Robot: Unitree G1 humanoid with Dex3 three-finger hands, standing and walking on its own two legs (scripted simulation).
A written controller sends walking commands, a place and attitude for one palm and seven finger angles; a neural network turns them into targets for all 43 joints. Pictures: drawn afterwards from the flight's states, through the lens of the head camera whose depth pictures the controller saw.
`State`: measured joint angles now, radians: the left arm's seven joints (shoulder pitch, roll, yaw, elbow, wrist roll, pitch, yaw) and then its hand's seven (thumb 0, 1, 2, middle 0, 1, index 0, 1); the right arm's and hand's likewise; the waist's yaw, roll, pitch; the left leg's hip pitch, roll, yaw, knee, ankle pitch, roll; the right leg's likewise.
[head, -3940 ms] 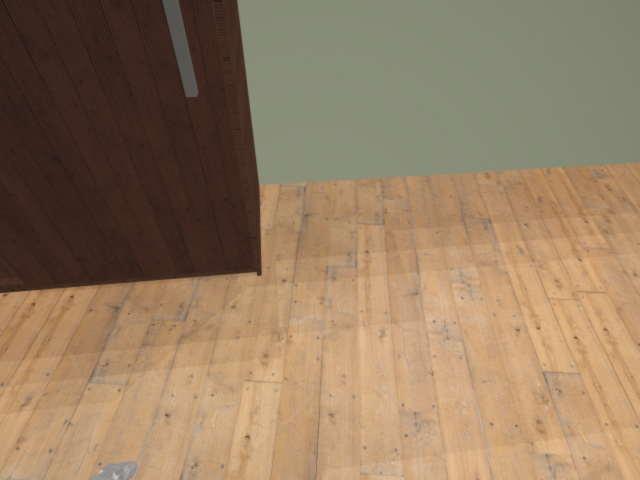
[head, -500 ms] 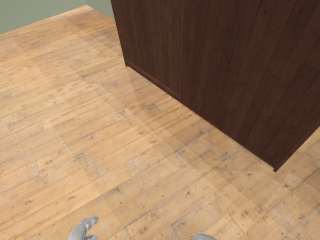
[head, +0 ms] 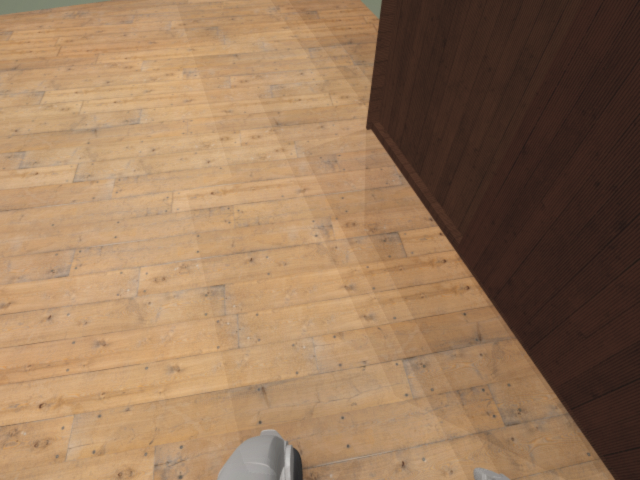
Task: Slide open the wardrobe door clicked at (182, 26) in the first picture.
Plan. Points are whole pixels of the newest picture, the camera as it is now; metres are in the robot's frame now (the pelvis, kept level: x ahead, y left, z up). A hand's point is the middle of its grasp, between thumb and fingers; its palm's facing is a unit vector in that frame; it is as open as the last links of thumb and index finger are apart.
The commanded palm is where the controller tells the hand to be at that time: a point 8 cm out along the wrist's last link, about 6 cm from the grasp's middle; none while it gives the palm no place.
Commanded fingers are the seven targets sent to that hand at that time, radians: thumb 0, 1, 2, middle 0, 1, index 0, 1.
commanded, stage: turn to face it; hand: right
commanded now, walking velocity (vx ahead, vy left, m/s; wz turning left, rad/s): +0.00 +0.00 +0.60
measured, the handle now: out of the picture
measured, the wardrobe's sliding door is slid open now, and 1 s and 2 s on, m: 0.00 0.00 0.00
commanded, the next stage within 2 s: none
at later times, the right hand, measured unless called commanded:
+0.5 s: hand (481, 479) +0.17 -0.21 -0.18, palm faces +0.18 +0.97 -0.14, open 7.4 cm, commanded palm none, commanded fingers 0.00 -0.90 -0.90 0.20 0.30 0.20 0.30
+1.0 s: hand out of the picture +0.16 -0.22 -0.14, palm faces +0.37 +0.89 -0.25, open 7.4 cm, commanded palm none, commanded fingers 0.00 -0.90 -0.90 0.20 0.30 0.20 0.30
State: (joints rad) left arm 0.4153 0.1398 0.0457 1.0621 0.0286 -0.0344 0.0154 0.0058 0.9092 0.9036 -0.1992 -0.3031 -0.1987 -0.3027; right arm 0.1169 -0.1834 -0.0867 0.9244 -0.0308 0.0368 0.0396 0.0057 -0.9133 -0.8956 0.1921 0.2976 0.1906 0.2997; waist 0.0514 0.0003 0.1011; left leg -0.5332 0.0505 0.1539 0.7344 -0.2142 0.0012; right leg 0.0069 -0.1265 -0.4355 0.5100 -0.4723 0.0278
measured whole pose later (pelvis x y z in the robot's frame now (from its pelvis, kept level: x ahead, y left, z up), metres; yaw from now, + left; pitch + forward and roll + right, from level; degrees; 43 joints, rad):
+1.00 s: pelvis +0.10 +0.02 +0.01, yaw -22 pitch +1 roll +0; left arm 0.23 0.23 0.08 0.95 0.03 0.04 -0.01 0.01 0.90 0.90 -0.20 -0.30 -0.20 -0.30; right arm 0.09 -0.21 -0.06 0.89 0.00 0.03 -0.02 0.01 -0.91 -0.90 0.20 0.30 0.19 0.30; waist 0.05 -0.03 0.06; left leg -0.30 0.03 0.02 0.61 -0.34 -0.08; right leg -0.34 0.04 0.10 0.54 -0.22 0.00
